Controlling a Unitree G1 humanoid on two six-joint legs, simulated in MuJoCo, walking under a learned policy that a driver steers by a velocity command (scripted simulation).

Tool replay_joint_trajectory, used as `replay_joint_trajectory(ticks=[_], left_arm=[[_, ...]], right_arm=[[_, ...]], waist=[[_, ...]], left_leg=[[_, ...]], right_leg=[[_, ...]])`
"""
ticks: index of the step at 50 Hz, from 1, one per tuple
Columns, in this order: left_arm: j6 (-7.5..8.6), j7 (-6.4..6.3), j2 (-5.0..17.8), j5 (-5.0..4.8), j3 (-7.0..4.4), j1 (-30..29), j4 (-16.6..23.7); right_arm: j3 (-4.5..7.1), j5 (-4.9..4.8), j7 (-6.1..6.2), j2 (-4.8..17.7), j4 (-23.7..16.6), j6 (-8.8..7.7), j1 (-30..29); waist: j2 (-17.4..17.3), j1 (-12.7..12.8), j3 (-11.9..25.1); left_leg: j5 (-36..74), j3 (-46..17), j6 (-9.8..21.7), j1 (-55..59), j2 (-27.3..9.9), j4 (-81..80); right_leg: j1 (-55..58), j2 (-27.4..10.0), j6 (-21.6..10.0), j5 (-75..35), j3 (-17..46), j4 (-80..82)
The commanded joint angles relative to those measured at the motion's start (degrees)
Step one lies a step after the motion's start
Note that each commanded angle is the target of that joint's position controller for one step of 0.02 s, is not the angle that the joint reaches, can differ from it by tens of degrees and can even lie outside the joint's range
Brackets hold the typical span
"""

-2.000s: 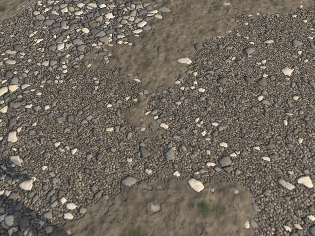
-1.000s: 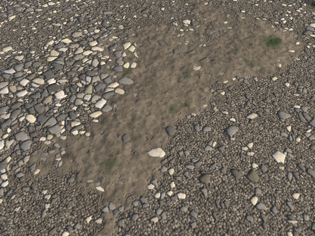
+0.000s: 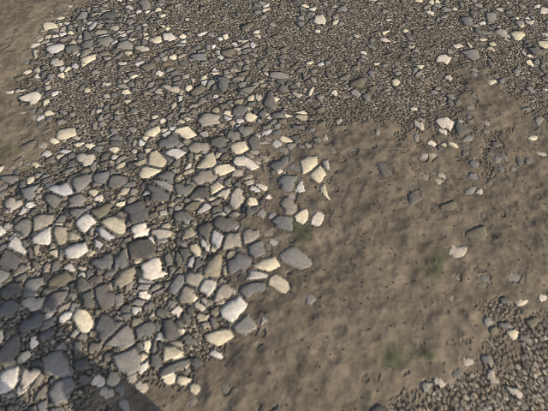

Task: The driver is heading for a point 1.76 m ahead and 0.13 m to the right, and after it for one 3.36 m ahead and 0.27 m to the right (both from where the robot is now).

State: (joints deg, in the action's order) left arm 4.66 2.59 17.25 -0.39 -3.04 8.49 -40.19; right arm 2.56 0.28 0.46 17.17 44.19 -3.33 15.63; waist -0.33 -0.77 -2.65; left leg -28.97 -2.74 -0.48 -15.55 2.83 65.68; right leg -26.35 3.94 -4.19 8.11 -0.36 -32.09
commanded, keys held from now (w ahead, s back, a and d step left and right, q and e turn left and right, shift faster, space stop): e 0.24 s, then no key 0.76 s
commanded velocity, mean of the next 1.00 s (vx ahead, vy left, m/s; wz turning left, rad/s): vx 0.07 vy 0.00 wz -0.24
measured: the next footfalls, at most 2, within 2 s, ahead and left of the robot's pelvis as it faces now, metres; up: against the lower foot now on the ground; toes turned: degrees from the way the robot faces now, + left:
left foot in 0.42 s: +0.27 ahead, +0.12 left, +0.00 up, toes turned -17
right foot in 0.72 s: +0.14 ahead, -0.13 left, +0.00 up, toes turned -10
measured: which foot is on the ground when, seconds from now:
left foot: up 0.00-0.40, down 0.42-1.00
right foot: down 0.00-0.42, up 0.44-0.70, down 0.72-1.00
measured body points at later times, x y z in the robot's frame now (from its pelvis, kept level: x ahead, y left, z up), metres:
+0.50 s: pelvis +0.15 +0.03 +0.01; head +0.18 +0.03 +0.46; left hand +0.35 +0.26 -0.10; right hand +0.26 -0.27 -0.08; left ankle +0.23 +0.13 -0.72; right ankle +0.08 -0.08 -0.70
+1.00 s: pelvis +0.16 +0.00 +0.01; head +0.16 -0.01 +0.46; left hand +0.30 +0.22 -0.12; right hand +0.20 -0.28 -0.12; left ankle +0.23 +0.13 -0.72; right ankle +0.10 -0.12 -0.72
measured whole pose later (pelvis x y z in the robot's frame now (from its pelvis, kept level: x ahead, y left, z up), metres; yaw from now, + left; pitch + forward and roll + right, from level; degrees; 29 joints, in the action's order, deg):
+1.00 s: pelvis +0.16 +0.00 +0.01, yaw -14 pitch -2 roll +0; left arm 0.3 -1.2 12.6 0.7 -1.4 14.4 -48.6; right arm 2.2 0.6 1.4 14.1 48.7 0.0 10.9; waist -0.4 -0.5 -1.6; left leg -13.0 -3.8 -2.2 -15.5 -0.2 29.9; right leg -10.2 0.4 0.6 19.5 3.8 -31.2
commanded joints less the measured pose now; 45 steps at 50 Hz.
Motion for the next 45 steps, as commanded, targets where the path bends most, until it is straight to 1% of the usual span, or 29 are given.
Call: replay_joint_trajectory(ticks=[1,2,3,6,8,11,14,17,19,20,21,22,23,24,25,27,29,30,31,33,34,35,36,37,38,39,40,41,45], left_arm=[[-0.63,-1.13,7.9,-0.40,-2.39,5.9,3.5],[-0.90,-1.48,7.7,0.24,-2.19,5.1,3.9],[-1.15,-1.63,7.6,0.50,-2.24,4.2,4.1],[-1.80,-2.39,9.5,0.25,-2.90,3.4,3.9],[-2.81,-3.21,10.3,-0.31,-3.21,3.6,3.7],[-4.54,-4.31,9.9,-0.84,-3.18,3.8,3.5],[-5.64,-4.92,9.1,-0.49,-2.92,4.2,3.5],[-6.06,-4.87,8.0,-0.01,-2.37,4.8,3.3],[-6.06,-4.74,7.1,-0.26,-1.83,3.2,3.5],[-5.89,-4.63,6.3,-0.22,-1.47,2.9,3.6],[-5.39,-4.40,4.1,1.01,-0.75,5.3,3.7],[-4.85,-4.26,3.3,1.44,-0.54,11.4,2.7],[-4.93,-4.35,5.8,1.39,-0.85,9.8,3.0],[-5.37,-4.47,8.5,0.81,-1.76,7.3,3.0],[-6.06,-4.70,8.6,0.36,-2.19,5.6,2.6],[-7.50,-4.86,7.0,0.20,-2.13,5.7,1.6],[-7.68,-4.65,3.3,0.04,-1.05,6.2,0.8],[-7.49,-4.55,2.1,0.09,-0.60,5.4,0.5],[-7.29,-4.46,1.8,0.06,-0.49,4.6,0.4],[-7.06,-4.28,2.4,-0.13,-0.80,5.4,-0.7],[-6.92,-4.16,2.3,0.04,-0.85,6.1,-1.5],[-6.84,-4.09,3.2,0.65,-0.92,5.5,-1.5],[-6.80,-4.26,5.6,1.44,-1.23,4.8,-0.8],[-6.90,-4.38,8.6,1.40,-1.96,4.2,-1.2],[-6.64,-3.94,5.8,1.36,-1.54,4.1,-2.0],[-6.19,-3.69,3.6,1.68,-0.82,3.5,-2.1],[-5.67,-3.70,3.2,1.88,-0.61,3.2,-2.5],[-5.08,-3.69,3.3,1.70,-0.52,3.1,-2.7],[-3.81,-3.91,3.1,1.14,-0.22,5.4,-4.5]], right_arm=[[1.58,0.36,0.18,8.0,-7.0,-2.07,-4.2],[1.75,0.53,0.39,7.8,-7.6,-1.37,-3.9],[1.66,0.52,0.63,7.1,-7.6,-0.65,-2.7],[1.13,0.66,1.53,5.0,-7.0,0.84,-1.0],[1.08,0.82,1.86,4.7,-7.1,1.37,-2.6],[1.13,0.40,1.70,4.4,-7.9,1.77,-6.8],[1.14,0.06,1.15,4.3,-8.6,1.56,-10.2],[1.39,0.04,0.45,4.8,-8.9,0.64,-11.3],[1.65,0.04,0.08,4.8,-8.4,-0.15,-9.4],[1.74,0.38,0.04,4.9,-8.1,-0.61,-8.2],[2.18,1.45,0.43,8.0,-8.7,-0.80,-7.6],[2.48,2.43,0.81,10.2,-9.0,-0.13,-8.4],[1.51,2.11,0.73,5.5,-7.2,0.31,-4.9],[1.10,1.27,0.37,4.6,-7.1,0.37,-4.5],[1.34,0.88,0.26,5.3,-6.8,0.60,-4.9],[1.24,0.22,0.20,5.7,-6.9,1.04,-8.3],[1.06,0.47,0.04,4.9,-6.6,1.92,-10.9],[1.04,0.49,0.07,4.6,-6.2,2.30,-10.4],[1.10,0.47,0.16,4.7,-5.7,2.59,-9.2],[1.11,0.10,0.27,5.0,-5.0,2.94,-8.5],[0.94,-0.24,0.27,4.7,-4.7,3.00,-8.5],[0.73,-0.32,0.20,4.3,-3.9,2.74,-6.7],[0.45,0.23,-0.05,3.9,-3.5,2.15,-5.7],[0.41,0.93,-0.50,3.4,-3.5,1.50,-4.0],[0.15,1.28,-0.53,2.5,-3.2,1.31,-6.2],[0.27,1.14,-0.40,2.7,-3.1,1.38,-8.1],[0.34,0.86,-0.06,2.4,-2.8,1.61,-8.5],[0.44,0.68,0.28,2.6,-2.4,1.96,-8.0],[0.75,0.40,0.90,2.5,-0.5,2.41,-6.3]], waist=[[-1.4,3.3,9.6],[0.1,1.5,8.8],[1.6,0.3,8.3],[3.4,-1.1,9.0],[3.8,-0.6,10.6],[5.1,0.7,11.0],[6.5,2.2,9.8],[7.7,3.0,9.2],[8.3,1.2,8.4],[7.8,0.1,7.9],[2.5,1.5,10.3],[-9.6,5.1,10.8],[-13.1,2.5,12.5],[-9.7,0.9,11.3],[-7.2,0.6,10.6],[-5.9,1.8,8.2],[-8.1,2.8,7.1],[-9.5,2.0,7.4],[-10.4,1.0,8.1],[-10.4,1.2,9.0],[-9.9,1.8,8.7],[-8.6,1.4,8.1],[-5.5,0.8,7.8],[1.6,-1.7,6.8],[4.4,-0.4,5.8],[4.1,0.1,3.8],[4.2,0.0,2.9],[4.6,-0.1,1.8],[3.7,0.0,1.6]], left_leg=[[3.2,-2.9,-1.3,-23.2,-4.7,7.5],[4.5,-3.1,-1.6,-19.7,-5.5,5.2],[4.9,-2.9,-2.2,-18.3,-5.4,2.8],[7.9,-1.5,-4.5,-16.7,-4.2,-5.9],[12.9,-1.6,-5.4,-15.7,-3.2,-10.9],[18.9,-2.5,-5.9,-14.7,-2.0,-17.3],[19.7,-3.3,-5.6,-15.1,-1.9,-22.9],[17.0,-3.0,-4.2,-12.4,-1.8,-28.0],[20.8,-2.2,-2.0,-6.5,-1.7,-37.0],[30.3,-2.8,-0.3,-0.6,-3.2,-43.8],[46.3,-9.7,2.8,7.5,-11.3,-43.0],[65.0,-18.8,11.3,13.6,-20.3,-40.9],[61.6,-26.5,18.1,13.0,-25.6,-42.6],[55.8,-25.8,18.2,12.6,-23.9,-43.2],[50.9,-22.8,16.1,12.1,-21.4,-43.1],[44.1,-17.4,13.1,7.4,-18.2,-44.1],[40.6,-10.9,10.7,3.3,-13.2,-45.0],[40.0,-9.6,10.5,3.5,-12.0,-44.8],[39.4,-9.7,10.9,4.6,-12.0,-44.5],[34.8,-10.2,11.0,5.4,-12.1,-43.5],[30.9,-9.9,10.0,4.3,-11.6,-43.3],[26.2,-9.9,7.9,2.2,-10.8,-43.6],[20.8,-9.0,5.1,-1.1,-9.9,-42.8],[15.2,-4.8,2.6,-2.3,-6.0,-42.1],[13.9,-1.3,0.2,1.5,-3.6,-40.5],[15.4,-1.0,-0.6,3.2,-3.5,-39.3],[17.2,-1.1,-0.4,4.0,-3.8,-38.8],[18.9,-1.4,-0.1,4.0,-3.9,-38.5],[22.4,-1.7,0.0,4.9,-4.0,-38.2]], right_leg=[[26.9,-17.6,-12.9,-34.7,23.0,9.9],[21.7,-16.1,-12.6,-36.7,21.2,11.2],[19.1,-15.0,-12.6,-37.5,20.2,12.1],[14.5,-13.0,-12.2,-40.8,16.9,12.3],[13.8,-11.8,-10.7,-38.2,16.4,11.4],[13.6,-10.0,-7.8,-28.9,17.6,10.2],[15.7,-10.6,-7.0,-21.6,20.3,9.1],[17.7,-11.8,-7.1,-22.2,23.2,6.0],[17.5,-10.6,-5.8,-20.5,24.4,3.7],[15.5,-8.7,-4.0,-16.8,24.1,2.4],[11.9,-5.5,-1.3,-7.0,21.0,-2.3],[4.6,1.7,2.5,19.1,14.2,-10.0],[1.8,0.8,5.7,29.9,11.3,-16.3],[0.2,-0.4,7.4,30.5,10.8,-22.8],[-1.4,-0.6,8.6,28.8,10.2,-27.0],[0.1,-2.4,10.0,24.8,9.9,-27.6],[5.4,-2.9,10.5,21.8,5.6,-18.1],[7.4,-3.1,10.6,20.2,4.3,-13.2],[9.1,-3.3,10.4,17.9,3.8,-9.1],[13.1,-3.3,9.5,10.1,2.8,0.5],[16.2,-2.9,8.4,4.4,2.0,7.2],[18.9,-3.5,7.1,0.6,3.0,10.2],[21.7,-7.2,5.4,-3.5,6.6,9.2],[19.4,-9.2,2.8,-2.2,8.3,6.5],[13.4,-8.5,1.4,7.6,8.4,8.2],[10.1,-8.1,1.6,11.8,8.7,9.9],[8.5,-7.8,2.4,12.0,8.5,10.5],[8.1,-7.4,3.0,10.3,8.2,10.4],[8.7,-6.8,3.6,6.5,7.6,9.3]])
Velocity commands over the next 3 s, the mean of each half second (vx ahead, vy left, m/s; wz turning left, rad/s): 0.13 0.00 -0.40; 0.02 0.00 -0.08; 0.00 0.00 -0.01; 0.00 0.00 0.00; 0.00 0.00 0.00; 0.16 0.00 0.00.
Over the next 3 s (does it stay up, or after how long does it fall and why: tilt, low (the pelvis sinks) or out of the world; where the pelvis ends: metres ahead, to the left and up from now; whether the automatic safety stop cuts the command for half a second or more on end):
stays up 0.24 0.01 0.01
